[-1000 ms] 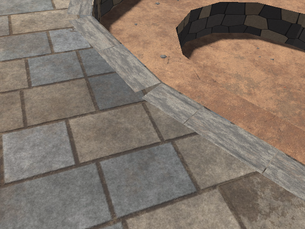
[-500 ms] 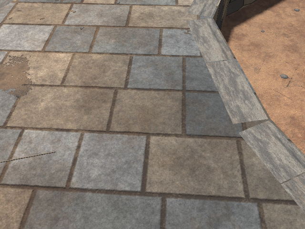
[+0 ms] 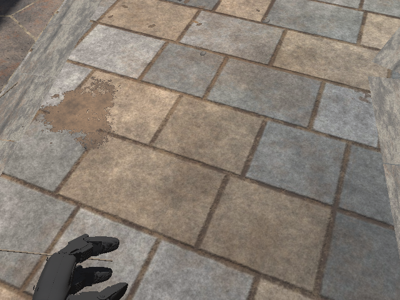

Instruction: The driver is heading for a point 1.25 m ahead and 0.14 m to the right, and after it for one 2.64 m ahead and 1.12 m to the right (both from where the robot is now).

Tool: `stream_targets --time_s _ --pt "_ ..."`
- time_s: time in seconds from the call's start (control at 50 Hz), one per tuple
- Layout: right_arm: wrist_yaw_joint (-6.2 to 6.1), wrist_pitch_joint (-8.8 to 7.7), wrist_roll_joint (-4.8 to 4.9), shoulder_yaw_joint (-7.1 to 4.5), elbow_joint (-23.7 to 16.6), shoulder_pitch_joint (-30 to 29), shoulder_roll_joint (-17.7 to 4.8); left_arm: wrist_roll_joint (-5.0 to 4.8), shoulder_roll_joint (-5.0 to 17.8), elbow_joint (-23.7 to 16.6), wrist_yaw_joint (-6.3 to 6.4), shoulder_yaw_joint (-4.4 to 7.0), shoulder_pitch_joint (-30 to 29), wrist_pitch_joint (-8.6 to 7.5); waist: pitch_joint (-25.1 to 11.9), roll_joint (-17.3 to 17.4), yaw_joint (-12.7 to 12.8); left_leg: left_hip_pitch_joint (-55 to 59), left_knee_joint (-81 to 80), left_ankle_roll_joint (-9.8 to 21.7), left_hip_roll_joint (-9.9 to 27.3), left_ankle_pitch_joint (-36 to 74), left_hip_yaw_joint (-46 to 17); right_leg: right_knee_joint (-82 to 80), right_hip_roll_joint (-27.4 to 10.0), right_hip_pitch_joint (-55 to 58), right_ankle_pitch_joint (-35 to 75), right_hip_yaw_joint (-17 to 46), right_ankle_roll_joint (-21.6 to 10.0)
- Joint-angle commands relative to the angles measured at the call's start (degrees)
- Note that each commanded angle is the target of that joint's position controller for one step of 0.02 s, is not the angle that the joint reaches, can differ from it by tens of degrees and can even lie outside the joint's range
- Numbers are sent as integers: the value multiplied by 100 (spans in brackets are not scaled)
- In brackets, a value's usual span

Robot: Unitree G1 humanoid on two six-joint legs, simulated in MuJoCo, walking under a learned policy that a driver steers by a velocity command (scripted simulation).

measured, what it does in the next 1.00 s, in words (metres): walks ahead: right foot, then left foot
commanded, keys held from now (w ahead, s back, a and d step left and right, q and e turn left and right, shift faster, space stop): w+shift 0.58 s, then w+e+shift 0.42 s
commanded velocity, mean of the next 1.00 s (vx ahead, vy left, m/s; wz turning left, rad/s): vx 1.00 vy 0.00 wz -0.03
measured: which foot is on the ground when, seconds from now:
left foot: down 0.00-0.10, up 0.12-0.52, down 0.54-1.00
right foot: up 0.00-0.08, down 0.10-0.52, up 0.54-0.96, down 0.98-1.00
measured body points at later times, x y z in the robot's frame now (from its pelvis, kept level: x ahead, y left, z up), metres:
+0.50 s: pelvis +0.47 -0.02 -0.01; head +0.51 -0.01 +0.43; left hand +0.30 +0.21 -0.13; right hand +0.79 -0.15 -0.06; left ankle +0.65 +0.11 -0.71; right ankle +0.26 -0.16 -0.73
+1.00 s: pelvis +0.97 +0.03 -0.03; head +0.99 +0.03 +0.42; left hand +1.17 +0.28 -0.13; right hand +0.92 -0.23 -0.17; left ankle +0.68 +0.11 -0.68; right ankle +1.11 +0.00 -0.74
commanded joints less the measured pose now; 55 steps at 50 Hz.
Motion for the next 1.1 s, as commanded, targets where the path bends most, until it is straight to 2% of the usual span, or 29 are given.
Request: stream_targets --time_s 0.02,0.06,0.08,0.1,0.12,0.14,0.18,0.24,0.32,0.42,0.46,0.5,0.52,0.54,0.56,0.58,0.62,0.64,0.68,0.76,0.84,0.9,0.96,0.98,1.0,1.02,1.04,1.06,1.1 --pt "-65 -121 25 -243 -282 -168 -966 -23 617 -296 31 189 -94 -93 -104 191 287 -1003 -135 250 1241 4231 -847 -735 534 2019 422 -481 -217" --pt "-89 -129 -83 -271 -209 -243 -1249 -36 1047 64 139 409 1142 -130 -886 293 930 -410 1338 28 1364 5894 -765 -647 842 3145 -604 -574 -409" --pt "-73 -140 -148 -256 -243 -579 -1236 -61 1225 365 238 522 2295 -135 -1310 262 1658 -903 2738 -70 1192 5597 -546 -686 644 4298 -927 -571 -493" --pt "-90 -200 -207 -90 -368 -694 -620 62 1574 589 357 653 3474 -153 -1935 -340 2055 -1934 4837 -119 886 3664 -187 -561 -345 5563 -2884 615 -615" --pt "-22 -209 136 133 -598 396 169 171 2048 680 272 752 3039 -167 -2612 -2736 980 -3683 6421 -440 40 -470 302 -2136 -1865 6562 -4225 4507 -1416" --pt "-107 -135 -69 169 -418 -67 -330 121 1421 487 162 722 2259 -117 -1681 -1239 1060 -4495 6588 -302 600 -15 360 -2533 -1648 5830 -5231 4790 -1522" --pt "5 -91 -192 126 -580 -1118 -528 90 768 667 94 581 1938 -148 -548 160 1035 -4335 5965 -325 1004 566 478 -2433 -1114 4333 -3600 2872 -1377" --pt "181 22 -271 258 -824 -1373 -145 25 497 1229 77 464 2395 -290 -116 -325 754 -4244 5320 -366 1187 487 322 -2684 -629 3580 -2628 1662 -1133" --pt "238 30 -296 384 -1275 -2332 -151 -102 745 1470 39 488 2613 -426 399 -323 712 -4850 4122 -551 1253 1135 550 -3337 -556 3297 -1463 710 -1267" --pt "377 -47 -201 566 -1498 -3229 34 -224 953 1725 -8 476 2959 -504 538 -251 845 -3253 2035 -381 1230 2650 1722 -4046 -313 3113 1131 -466 -1087" --pt "298 -68 -252 532 -1449 -3200 -125 -192 1158 1880 24 496 3143 -469 380 -400 753 -3071 1705 -202 990 2278 1939 -3416 -445 4031 3528 -689 -1033" --pt "162 -58 -327 408 -1207 -2428 -407 -120 1407 1997 142 531 3255 -338 -357 -770 309 -2070 1663 -34 578 1440 2034 -1894 -580 4570 5422 -846 -919" --pt "78 -46 -302 292 -812 -1212 -597 -85 1482 2008 204 539 3126 -240 -975 -836 -264 -812 1535 80 482 1241 1932 -456 -580 4340 5579 -910 -847" --pt "-32 -26 -347 138 -472 -92 -920 -81 1374 1906 216 510 2949 -209 -1511 -724 -754 692 1584 245 1010 850 1378 1293 -379 3290 4322 -903 -799" --pt "-127 -17 -473 -43 -381 231 -1435 -169 504 1635 115 348 3291 -240 -2203 759 -261 2251 1417 655 2711 -754 -1043 3746 455 1308 -735 -863 -701" --pt "-97 4 -334 -71 -435 224 -1408 -280 703 1479 105 388 3277 -292 -2918 1022 -188 2631 414 1011 3393 -981 -3442 4896 987 292 -2823 7 -778" --pt "-79 -94 -233 -4 -243 -516 -768 -261 727 1260 126 373 2246 -309 -891 119 153 822 -33 611 2879 43 -1670 4277 325 -267 -1779 58 -868" --pt "-73 -152 -282 36 -211 -766 -537 -221 616 1329 87 351 2218 -253 -480 -142 410 28 -236 415 2667 390 -1091 3903 136 2 -1695 94 -844" --pt "-81 -256 -237 138 -100 -855 -204 -86 420 1458 -32 319 2517 -25 -185 164 805 -1113 -706 212 2462 501 -314 3521 -69 641 -1679 134 -717" --pt "-13 -470 -119 153 130 -698 -166 -64 252 1032 -176 279 1393 160 531 297 816 -1529 -1362 -130 2111 1767 1184 2605 -206 11 -744 -150 -626" --pt "-48 -567 -56 191 217 -579 -226 -151 227 729 -321 198 457 65 635 26 710 -1434 -1589 -525 1750 3616 2438 763 173 719 785 -1026 -849" --pt "-194 -526 -53 132 258 -346 -639 -119 410 759 -360 226 458 42 303 257 824 -239 -951 -803 1981 6586 2692 112 757 1208 890 -1507 -1112" --pt "-395 -178 -230 -7 67 -655 -1103 -116 973 1293 -259 456 2483 74 -903 692 1933 19 2124 -889 2277 8725 2603 216 1360 3232 -359 -1510 -1421" --pt "-387 -92 -282 -41 -34 -968 -1169 -102 1212 1642 -159 620 3706 96 -1304 580 2478 -716 4043 -818 2246 7841 2495 -65 1260 4489 -832 -1027 -1648" --pt "-267 -134 -275 -5 -85 -1268 -810 -296 1486 1630 -27 824 3611 194 -1062 -568 2353 -2147 6456 -879 1130 2556 2438 -401 838 5202 -1186 -117 -1811" --pt "-150 -275 -104 213 -784 -519 -178 -24 2296 1433 -26 954 2916 278 -1732 -1969 1145 -4948 8509 -1274 512 -915 1504 -1026 -712 6893 -1182 3307 -3279" --pt "-179 -423 -187 289 -897 -1013 -384 -110 2043 1190 24 984 2792 294 -2063 -447 1509 -5394 8257 -1054 836 -410 656 -2067 -907 6838 -2226 4369 -3296" --pt "-158 -503 -192 301 -923 -1327 -464 -118 1606 1320 99 897 2687 261 -970 292 1264 -5342 7393 -964 1186 -13 590 -2469 -773 5654 -2478 3946 -2870" --pt "-148 -378 -372 360 -971 -1507 -322 -139 1239 1386 136 777 2384 125 -124 647 723 -4590 6283 -1040 1560 -23 659 -2500 -242 3830 -1528 2906 -2442"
